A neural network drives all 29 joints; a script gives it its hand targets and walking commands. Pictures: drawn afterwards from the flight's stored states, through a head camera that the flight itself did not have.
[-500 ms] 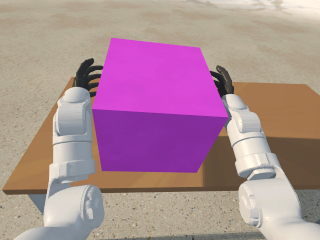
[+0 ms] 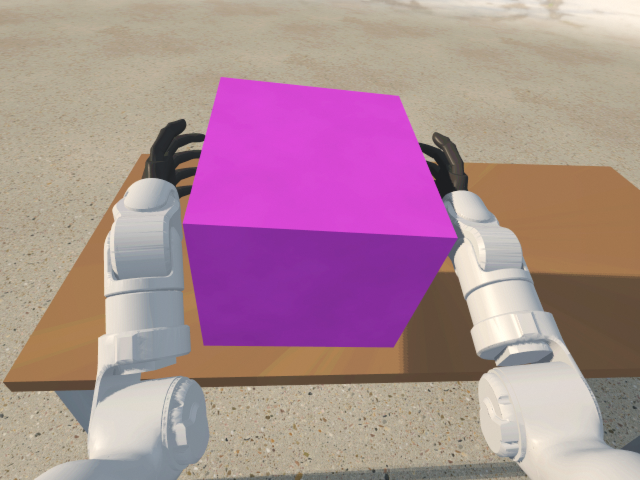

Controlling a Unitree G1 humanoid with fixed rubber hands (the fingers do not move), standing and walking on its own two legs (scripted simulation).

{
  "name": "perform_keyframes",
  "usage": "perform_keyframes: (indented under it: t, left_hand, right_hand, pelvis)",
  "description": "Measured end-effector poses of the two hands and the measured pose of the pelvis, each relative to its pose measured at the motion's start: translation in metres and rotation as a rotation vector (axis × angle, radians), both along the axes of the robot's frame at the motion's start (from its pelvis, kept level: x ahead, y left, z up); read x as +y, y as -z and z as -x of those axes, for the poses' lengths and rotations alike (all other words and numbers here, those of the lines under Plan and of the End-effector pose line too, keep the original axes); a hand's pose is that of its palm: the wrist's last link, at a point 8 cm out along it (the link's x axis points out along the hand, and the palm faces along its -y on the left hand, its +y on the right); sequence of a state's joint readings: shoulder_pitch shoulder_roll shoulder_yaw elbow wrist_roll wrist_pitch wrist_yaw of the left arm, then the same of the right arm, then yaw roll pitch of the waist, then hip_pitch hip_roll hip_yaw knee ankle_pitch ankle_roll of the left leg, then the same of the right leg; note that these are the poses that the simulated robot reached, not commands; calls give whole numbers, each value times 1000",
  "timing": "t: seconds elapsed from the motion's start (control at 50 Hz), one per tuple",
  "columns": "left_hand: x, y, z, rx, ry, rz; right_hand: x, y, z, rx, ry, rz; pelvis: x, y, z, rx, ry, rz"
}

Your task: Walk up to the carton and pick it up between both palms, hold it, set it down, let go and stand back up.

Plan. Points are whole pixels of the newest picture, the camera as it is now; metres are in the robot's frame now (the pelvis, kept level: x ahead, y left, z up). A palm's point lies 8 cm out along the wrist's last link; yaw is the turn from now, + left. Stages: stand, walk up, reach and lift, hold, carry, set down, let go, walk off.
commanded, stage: hold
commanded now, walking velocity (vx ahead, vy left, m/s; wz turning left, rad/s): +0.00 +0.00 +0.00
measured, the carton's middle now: (307, 212) +0.40 +0.00 +0.17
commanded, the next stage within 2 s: none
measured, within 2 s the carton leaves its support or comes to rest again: neither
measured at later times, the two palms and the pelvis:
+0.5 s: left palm (164, 187) +0.36 +0.17 +0.23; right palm (449, 197) +0.37 -0.17 +0.21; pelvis +0.00 +0.00 +0.00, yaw +0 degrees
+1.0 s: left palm (157, 180) +0.35 +0.17 +0.24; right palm (453, 188) +0.36 -0.17 +0.23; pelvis +0.00 +0.00 +0.00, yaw +1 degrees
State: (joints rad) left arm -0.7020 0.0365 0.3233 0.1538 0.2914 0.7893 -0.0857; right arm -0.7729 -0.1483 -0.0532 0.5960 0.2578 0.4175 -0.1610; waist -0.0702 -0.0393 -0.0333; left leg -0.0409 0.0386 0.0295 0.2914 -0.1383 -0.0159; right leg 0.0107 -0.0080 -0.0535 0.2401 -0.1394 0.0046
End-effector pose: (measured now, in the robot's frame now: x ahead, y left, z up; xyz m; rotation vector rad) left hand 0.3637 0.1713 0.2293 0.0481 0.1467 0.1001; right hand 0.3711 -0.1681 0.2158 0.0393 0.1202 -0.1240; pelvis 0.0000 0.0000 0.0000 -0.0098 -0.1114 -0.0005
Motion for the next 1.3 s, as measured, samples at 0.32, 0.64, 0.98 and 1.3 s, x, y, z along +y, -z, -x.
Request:
perform_keyframes:
  t: [0.32, 0.64, 0.98, 1.3]
  left_hand:
    - [1, 3, 1, 3, 0, 5]
    - [0, 0, 1, -5, -5, 0]
    - [0, -10, 8, -66, -4, 10]
    - [5, -13, 8, -39, -9, 12]
  right_hand:
    - [1, -2, 0, 2, 0, 5]
    - [0, -1, 0, -6, -3, 0]
    - [1, -12, 6, -67, -3, -21]
    - [5, -15, 4, -40, -8, -26]
  pelvis:
    - [-1, 0, 0, -10, -5, 0]
    - [-1, 0, -1, -7, 1, -1]
    - [-1, 0, -3, 6, -11, 2]
    - [-1, 0, 3, 8, -11, 2]
